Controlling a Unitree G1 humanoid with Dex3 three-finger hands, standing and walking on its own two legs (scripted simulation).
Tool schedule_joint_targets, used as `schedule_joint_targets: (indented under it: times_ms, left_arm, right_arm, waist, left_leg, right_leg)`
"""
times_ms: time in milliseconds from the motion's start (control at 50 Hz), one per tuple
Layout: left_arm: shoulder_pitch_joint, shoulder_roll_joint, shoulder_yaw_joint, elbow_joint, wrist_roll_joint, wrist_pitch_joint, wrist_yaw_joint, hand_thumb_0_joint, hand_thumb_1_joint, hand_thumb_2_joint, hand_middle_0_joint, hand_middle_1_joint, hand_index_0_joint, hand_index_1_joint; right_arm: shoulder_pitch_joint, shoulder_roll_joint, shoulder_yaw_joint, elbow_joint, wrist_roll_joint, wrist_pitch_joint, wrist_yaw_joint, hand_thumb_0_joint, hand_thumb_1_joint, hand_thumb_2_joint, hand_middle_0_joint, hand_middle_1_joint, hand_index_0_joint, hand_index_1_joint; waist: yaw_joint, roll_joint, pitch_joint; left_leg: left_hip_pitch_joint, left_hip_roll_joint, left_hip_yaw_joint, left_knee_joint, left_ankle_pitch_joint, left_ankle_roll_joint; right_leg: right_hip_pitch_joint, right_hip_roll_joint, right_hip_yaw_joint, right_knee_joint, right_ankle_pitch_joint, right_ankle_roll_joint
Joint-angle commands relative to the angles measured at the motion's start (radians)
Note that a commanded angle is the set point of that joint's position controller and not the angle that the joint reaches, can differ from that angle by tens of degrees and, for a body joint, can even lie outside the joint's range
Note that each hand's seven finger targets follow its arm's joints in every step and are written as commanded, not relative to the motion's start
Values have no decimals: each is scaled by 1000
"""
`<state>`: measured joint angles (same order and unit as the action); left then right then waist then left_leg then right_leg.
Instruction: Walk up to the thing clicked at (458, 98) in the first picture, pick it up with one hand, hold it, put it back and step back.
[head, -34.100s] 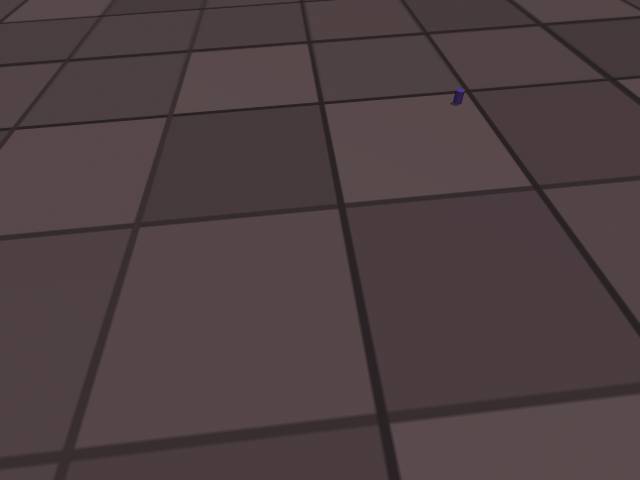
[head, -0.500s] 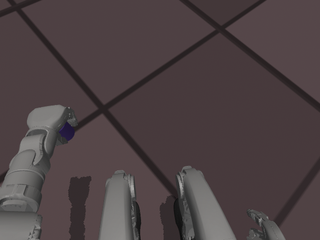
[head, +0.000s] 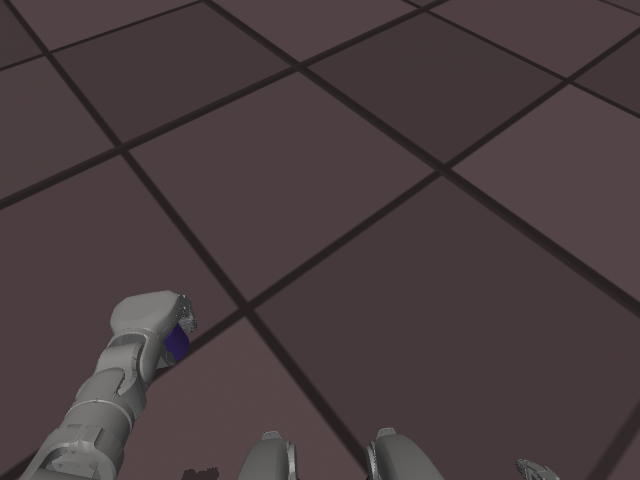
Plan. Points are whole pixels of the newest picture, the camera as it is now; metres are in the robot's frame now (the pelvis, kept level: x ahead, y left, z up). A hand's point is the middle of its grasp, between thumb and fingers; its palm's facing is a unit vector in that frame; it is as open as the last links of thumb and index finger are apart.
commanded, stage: lift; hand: left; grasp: from above
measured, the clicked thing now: (164, 337) +0.36 +0.24 -0.11
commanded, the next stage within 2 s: hold in 0.38 s
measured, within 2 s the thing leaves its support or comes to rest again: neither
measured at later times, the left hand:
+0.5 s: hand (156, 309) +0.36 +0.22 -0.01, palm faces -0.45 -0.08 -0.89, open 7.0 cm
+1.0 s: hand (141, 301) +0.35 +0.22 +0.03, palm faces -0.45 -0.05 -0.89, open 7.0 cm
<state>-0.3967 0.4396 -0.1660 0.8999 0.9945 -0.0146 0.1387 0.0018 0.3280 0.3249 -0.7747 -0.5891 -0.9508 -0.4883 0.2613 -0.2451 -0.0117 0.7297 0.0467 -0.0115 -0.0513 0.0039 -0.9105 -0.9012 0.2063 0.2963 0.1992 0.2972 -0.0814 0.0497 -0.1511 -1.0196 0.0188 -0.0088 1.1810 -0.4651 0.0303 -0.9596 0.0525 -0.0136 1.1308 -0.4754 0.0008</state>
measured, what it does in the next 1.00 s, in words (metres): rises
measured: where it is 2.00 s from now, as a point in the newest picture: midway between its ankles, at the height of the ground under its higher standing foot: outside the picture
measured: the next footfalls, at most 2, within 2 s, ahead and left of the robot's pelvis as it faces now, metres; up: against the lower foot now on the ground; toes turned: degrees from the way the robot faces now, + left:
none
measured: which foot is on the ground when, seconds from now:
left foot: down 0.00-1.00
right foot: down 0.00-1.00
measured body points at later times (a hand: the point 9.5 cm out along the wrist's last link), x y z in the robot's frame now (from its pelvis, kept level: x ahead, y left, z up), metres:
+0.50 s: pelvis +0.04 +0.00 +0.06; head +0.09 -0.01 +0.51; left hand +0.38 +0.22 +0.04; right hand +0.12 -0.27 -0.06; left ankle +0.05 +0.10 -0.64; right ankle +0.04 -0.12 -0.64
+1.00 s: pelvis +0.04 +0.00 +0.08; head +0.07 -0.01 +0.53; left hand +0.37 +0.22 +0.08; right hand +0.15 -0.26 -0.04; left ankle +0.05 +0.10 -0.64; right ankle +0.04 -0.12 -0.64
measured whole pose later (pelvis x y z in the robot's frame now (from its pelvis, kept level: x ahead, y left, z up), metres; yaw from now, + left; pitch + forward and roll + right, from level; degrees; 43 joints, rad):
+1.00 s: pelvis +0.04 +0.00 +0.08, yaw -1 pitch +5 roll -1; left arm -0.30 0.38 -0.23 0.76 0.99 0.02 0.05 0.00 0.32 0.33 -0.79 -0.57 -0.96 -0.48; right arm 0.24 -0.26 -0.04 0.71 0.06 0.04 -0.04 0.01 -0.91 -0.90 0.21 0.30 0.20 0.30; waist -0.02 0.05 -0.06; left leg -0.41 0.00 0.04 0.62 -0.30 0.03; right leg -0.38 0.03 0.05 0.59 -0.31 0.00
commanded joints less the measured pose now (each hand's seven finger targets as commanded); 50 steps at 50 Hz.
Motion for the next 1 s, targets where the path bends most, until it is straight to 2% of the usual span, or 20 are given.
schedule_joint_targets:
  times_ms: [0, 100, 120, 140, 220, 280, 360, 400, 440, 520, 560, 580, 600, 660, 720, 740, 800, 860, 900, 980]
  left_arm:
    - [-328, 205, 72, -190, 4, 10, 71, 0, 798, 494, -1034, -675, -1117, -593]
    - [-338, 182, 64, -184, -3, 30, 85, 0, 789, 494, -1056, -608, -1120, -545]
    - [-334, 198, 72, -186, 0, 35, 87, 0, 784, 490, -1055, -595, -1117, -534]
    - [-274, 187, 73, -144, 0, 45, 84, 0, 786, 481, -1059, -595, -1123, -532]
    - [-286, 169, 57, -195, -15, 57, 66, 0, 772, 487, -1051, -587, -1113, -525]
    - [-267, 162, 54, -215, -24, 56, 53, 0, 784, 498, -1052, -601, -1119, -536]
    - [-287, 175, 57, -256, -23, 48, 45, 0, 823, 498, -1076, -617, -1150, -544]
    - [-281, 150, 40, -258, -22, 45, 43, 0, 827, 518, -1081, -620, -1153, -549]
    - [-271, 175, 58, -254, -12, 42, 45, 0, 836, 484, -1069, -631, -1156, -545]
    - [-246, 145, 33, -224, -5, 45, 37, 0, 791, 414, -1023, -595, -1112, -505]
    - [-291, 180, 45, -270, 1, 41, 31, 0, 788, 437, -1020, -607, -1108, -518]
    - [-248, 164, 38, -220, 2, 45, 25, 0, 782, 445, -1026, -603, -1108, -520]
    - [-269, 151, 26, -257, -2, 42, 18, 0, 786, 466, -1028, -620, -1110, -537]
    - [-265, 154, 27, -280, -14, 44, 7, 0, 830, 473, -1048, -634, -1138, -544]
    - [-255, 162, 31, -294, -14, 42, -10, 0, 825, 465, -1036, -650, -1133, -552]
    - [-237, 136, 13, -254, -6, 45, -16, 0, 822, 450, -1044, -633, -1136, -540]
    - [-242, 170, 31, -303, -3, 40, -30, 0, 821, 417, -1039, -616, -1135, -519]
    - [-263, 156, 22, -328, -9, 38, -41, 0, 811, 448, -1038, -628, -1130, -536]
    - [-251, 158, 23, -328, -11, 38, -43, 0, 819, 424, -1034, -627, -1133, -528]
    - [-235, 155, 26, -331, -13, 40, -46, 0, 793, 457, -1030, -636, -1119, -546]
  right_arm:
    - [59, -154, -58, -71, -2, -36, -11, 0, -902, -903, 200, 300, 200, 300]
    - [60, -152, -61, -65, -5, -30, -9, 0, -899, -901, 200, 300, 200, 300]
    - [55, -153, -65, -66, -5, -29, -10, 0, -898, -901, 200, 300, 200, 300]
    - [56, -155, -66, -67, -5, -27, -7, 0, -899, -901, 200, 300, 200, 300]
    - [55, -154, -73, -73, -5, -25, -5, 0, -899, -900, 200, 300, 200, 300]
    - [49, -151, -73, -82, -2, -20, -5, 0, -898, -899, 200, 300, 200, 300]
    - [39, -152, -75, -86, 3, -17, -7, 0, -899, -898, 200, 300, 200, 300]
    - [35, -148, -75, -84, 1, -18, -8, 0, -899, -898, 200, 300, 200, 300]
    - [34, -152, -76, -81, 2, -17, -9, 0, -898, -898, 200, 300, 200, 300]
    - [23, -153, -78, -79, 5, -15, -7, 0, -898, -897, 200, 300, 200, 300]
    - [18, -161, -83, -83, 7, -11, -7, 0, -899, -896, 200, 300, 200, 300]
    - [15, -160, -81, -85, 7, -9, -6, 0, -900, -898, 200, 300, 200, 300]
    - [10, -156, -82, -86, 9, -8, -4, 0, -900, -898, 200, 300, 200, 300]
    - [2, -161, -84, -93, 10, -7, -2, 0, -899, -896, 200, 300, 200, 300]
    - [-14, -161, -80, -105, 13, -2, -2, 0, -900, -897, 200, 300, 200, 300]
    - [-17, -156, -76, -104, 13, -1, -2, 0, -901, -898, 200, 300, 200, 300]
    - [-27, -161, -78, -121, 17, 4, -3, 0, -902, -899, 200, 300, 200, 300]
    - [-32, -163, -78, -127, 15, 4, -2, 0, -902, -899, 200, 300, 200, 300]
    - [-43, -162, -76, -130, 16, 4, -2, 0, -902, -899, 200, 300, 200, 300]
    - [-55, -157, -69, -138, 16, 8, -3, 0, -904, -899, 200, 300, 200, 300]
  waist:
    - [2, 57, -336]
    - [-1, 34, -286]
    - [12, 25, -290]
    - [17, 8, -280]
    - [21, 19, -299]
    - [24, 0, -267]
    - [22, 13, -264]
    - [22, 10, -254]
    - [25, 11, -247]
    - [23, -8, -220]
    - [31, -2, -249]
    - [30, -32, -218]
    - [33, -16, -220]
    - [41, -7, -237]
    - [47, 12, -201]
    - [39, -9, -168]
    - [57, 6, -173]
    - [49, 7, -178]
    - [61, 9, -173]
    - [63, -19, -146]
  left_leg:
    - [397, -11, -27, -264, 201, -21]
    - [456, -15, -17, -329, 238, -20]
    - [472, -17, -15, -340, 257, -17]
    - [479, -18, -10, -347, 271, -17]
    - [552, -18, -9, -385, 357, -15]
    - [569, -25, -1, -423, 349, -14]
    - [618, -29, 7, -461, 364, -14]
    - [647, -25, 4, -476, 393, -15]
    - [658, -28, 5, -493, 403, -16]
    - [688, -28, 9, -515, 440, -13]
    - [711, -29, 12, -523, 466, -13]
    - [702, -30, 15, -525, 470, -7]
    - [712, -31, 20, -532, 472, -7]
    - [747, -30, 17, -552, 494, -11]
    - [757, -27, 17, -588, 470, -18]
    - [746, -24, 9, -594, 461, -16]
    - [769, -23, 14, -615, 461, -19]
    - [803, -13, 4, -632, 472, -20]
    - [816, -11, -2, -642, 484, -22]
    - [799, -18, 5, -663, 434, -19]
  right_leg:
    - [206, 19, 10, -230, 197, -36]
    - [278, 14, 20, -310, 236, -29]
    - [306, 13, 24, -325, 256, -27]
    - [321, 12, 27, -335, 270, -26]
    - [396, 11, 27, -375, 339, -24]
    - [443, 6, 34, -423, 346, -18]
    - [481, 3, 42, -461, 361, -17]
    - [491, 4, 38, -475, 380, -17]
    - [501, 5, 41, -484, 383, -20]
    - [523, 4, 43, -508, 416, -18]
    - [560, 3, 44, -520, 444, -16]
    - [555, 3, 44, -528, 453, -13]
    - [564, 2, 48, -535, 463, -12]
    - [601, 2, 44, -548, 469, -14]
    - [599, 4, 40, -563, 431, -22]
    - [587, 7, 39, -567, 422, -23]
    - [613, 6, 37, -582, 413, -27]
    - [607, 9, 36, -589, 416, -28]
    - [615, 7, 35, -593, 422, -28]
    - [648, 1, 45, -620, 400, -24]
